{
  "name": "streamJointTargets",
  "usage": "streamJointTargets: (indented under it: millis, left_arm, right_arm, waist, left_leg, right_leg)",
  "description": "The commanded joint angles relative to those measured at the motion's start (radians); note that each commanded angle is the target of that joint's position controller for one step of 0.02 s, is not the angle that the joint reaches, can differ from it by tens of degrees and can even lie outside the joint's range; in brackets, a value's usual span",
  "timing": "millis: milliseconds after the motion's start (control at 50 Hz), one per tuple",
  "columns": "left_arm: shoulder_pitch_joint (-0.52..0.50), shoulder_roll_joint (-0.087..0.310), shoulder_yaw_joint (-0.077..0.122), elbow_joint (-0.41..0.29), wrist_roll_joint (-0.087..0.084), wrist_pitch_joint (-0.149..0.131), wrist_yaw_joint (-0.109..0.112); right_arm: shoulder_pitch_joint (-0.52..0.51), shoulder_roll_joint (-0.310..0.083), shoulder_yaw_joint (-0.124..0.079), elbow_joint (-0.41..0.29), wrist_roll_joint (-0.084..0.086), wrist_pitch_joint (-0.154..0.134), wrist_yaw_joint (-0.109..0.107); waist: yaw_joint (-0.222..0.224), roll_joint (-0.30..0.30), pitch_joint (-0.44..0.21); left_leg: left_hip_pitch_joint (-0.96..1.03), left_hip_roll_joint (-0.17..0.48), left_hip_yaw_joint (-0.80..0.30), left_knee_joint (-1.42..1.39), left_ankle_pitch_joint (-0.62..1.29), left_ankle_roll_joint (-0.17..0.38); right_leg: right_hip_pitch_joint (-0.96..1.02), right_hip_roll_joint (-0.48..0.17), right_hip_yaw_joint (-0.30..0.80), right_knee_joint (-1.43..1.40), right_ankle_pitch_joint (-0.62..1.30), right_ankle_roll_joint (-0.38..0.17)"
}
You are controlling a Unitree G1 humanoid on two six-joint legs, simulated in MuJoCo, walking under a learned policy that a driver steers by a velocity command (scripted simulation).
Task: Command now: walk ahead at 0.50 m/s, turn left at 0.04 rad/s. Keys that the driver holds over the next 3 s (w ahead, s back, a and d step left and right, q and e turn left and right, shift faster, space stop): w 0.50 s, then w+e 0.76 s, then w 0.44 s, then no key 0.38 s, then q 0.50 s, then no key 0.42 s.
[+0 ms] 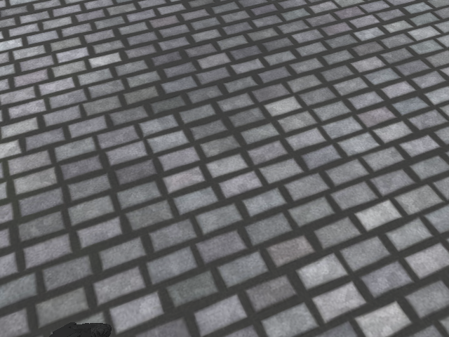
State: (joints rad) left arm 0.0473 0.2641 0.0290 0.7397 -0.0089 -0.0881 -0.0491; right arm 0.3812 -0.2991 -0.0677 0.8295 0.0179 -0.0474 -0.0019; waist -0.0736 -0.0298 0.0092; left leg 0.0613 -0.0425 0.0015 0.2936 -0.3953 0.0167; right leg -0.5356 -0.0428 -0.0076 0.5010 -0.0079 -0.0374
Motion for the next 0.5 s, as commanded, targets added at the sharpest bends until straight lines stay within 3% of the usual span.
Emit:
streamJointTargets:
  millis: [20, 40, 60, 80, 100, 120, 140, 160, 220, 280, 360, 440, 500]
  left_arm:
    - [0.23, 0.199, 0.075, 0.006, 0.007, -0.016, 0.012]
    - [0.358, 0.299, 0.097, 0.021, 0.025, -0.013, 0.019]
    - [0.41, 0.259, 0.09, 0.046, 0.002, -0.006, 0.015]
    - [0.359, 0.2, 0.068, 0.037, -0.01, -0.004, 0.016]
    - [0.29, 0.172, 0.059, 0.023, -0.003, 0.0, 0.021]
    - [0.227, 0.151, 0.05, 0.018, 0.007, 0.001, 0.022]
    - [0.189, 0.124, 0.041, 0.011, 0.018, -0.004, 0.021]
    - [0.169, 0.118, 0.039, 0.01, 0.024, -0.007, 0.02]
    - [0.171, 0.135, 0.044, 0.03, 0.013, -0.021, 0.022]
    - [0.203, 0.16, 0.052, 0.052, 0.009, -0.017, 0.034]
    - [0.265, 0.179, 0.055, 0.084, -0.004, -0.006, 0.043]
    - [0.328, 0.19, 0.06, 0.125, -0.011, 0.015, 0.047]
    - [0.317, 0.208, 0.069, 0.137, -0.015, 0.032, 0.054]
  right_arm:
    - [-0.025, -0.138, -0.026, -0.047, -0.007, 0.004, -0.013]
    - [0.081, -0.049, 0.004, -0.075, -0.02, -0.009, -0.008]
    - [0.095, -0.026, 0.015, -0.06, -0.011, -0.028, -0.003]
    - [0.008, -0.126, -0.01, -0.078, 0.013, -0.043, 0.004]
    - [-0.081, -0.135, -0.01, -0.106, 0.025, -0.051, 0.007]
    - [-0.127, -0.126, -0.009, -0.117, 0.013, -0.052, 0.005]
    - [-0.124, -0.12, -0.015, -0.114, -0.002, -0.044, 0.002]
    - [-0.095, -0.104, -0.014, -0.105, -0.004, -0.035, 0.002]
    - [-0.086, -0.065, -0.007, -0.097, -0.01, -0.013, -0.005]
    - [-0.18, -0.05, 0.0, -0.12, -0.016, -0.016, -0.004]
    - [-0.317, -0.022, 0.012, -0.148, -0.009, -0.03, 0.012]
    - [-0.409, -0.032, 0.013, -0.184, 0.0, -0.04, 0.033]
    - [-0.379, -0.063, 0.003, -0.185, -0.002, -0.046, 0.044]
  waist:
    - [0.172, 0.095, -0.162]
    - [0.162, -0.088, -0.339]
    - [0.174, -0.253, -0.433]
    - [0.192, -0.152, -0.3]
    - [0.177, -0.093, -0.178]
    - [0.146, -0.033, -0.084]
    - [0.112, -0.037, -0.047]
    - [0.085, -0.06, -0.037]
    - [0.06, -0.047, -0.016]
    - [0.082, -0.024, 0.009]
    - [0.135, -0.021, 0.034]
    - [0.16, -0.027, 0.061]
    - [0.12, -0.047, 0.039]
  left_leg:
    - [-0.103, 0.198, -0.051, 0.34, 0.806, 0.098]
    - [-0.462, 0.082, -0.005, 0.726, 0.453, 0.031]
    - [-0.695, -0.039, -0.079, 0.954, -0.167, -0.002]
    - [-0.812, 0.028, -0.143, 1.039, -0.154, 0.013]
    - [-0.84, 0.081, -0.106, 1.019, -0.069, 0.025]
    - [-0.816, 0.123, -0.08, 0.95, 0.008, 0.024]
    - [-0.76, 0.157, -0.086, 0.886, 0.063, 0.021]
    - [-0.7, 0.17, -0.087, 0.86, 0.09, 0.014]
    - [-0.685, 0.184, -0.068, 0.763, 0.151, -0.014]
    - [-0.728, 0.187, -0.058, 0.585, 0.32, -0.036]
    - [-0.674, 0.146, -0.015, 0.35, 0.492, -0.035]
    - [-0.7, 0.124, -0.02, 0.247, 0.457, -0.011]
    - [-0.637, 0.102, -0.01, 0.207, 0.345, 0.029]
  right_leg:
    - [0.395, 0.005, -0.008, 0.006, -0.008, -0.082]
    - [0.814, -0.251, 0.358, 0.032, -0.052, -0.222]
    - [0.952, -0.355, 0.73, -0.149, -0.262, -0.313]
    - [0.868, -0.326, 0.665, -0.195, -0.416, -0.26]
    - [0.729, -0.292, 0.533, -0.214, -0.412, -0.22]
    - [0.577, -0.254, 0.433, -0.248, -0.325, -0.206]
    - [0.474, -0.224, 0.372, -0.278, -0.25, -0.196]
    - [0.408, -0.206, 0.335, -0.303, -0.192, -0.198]
    - [0.343, -0.183, 0.225, -0.361, -0.062, -0.212]
    - [0.364, -0.163, 0.145, -0.382, 0.019, -0.198]
    - [0.393, -0.133, 0.068, -0.383, 0.022, -0.164]
    - [0.521, -0.189, 0.087, -0.333, 0.032, -0.156]
    - [0.599, -0.222, 0.099, -0.249, 0.174, -0.131]
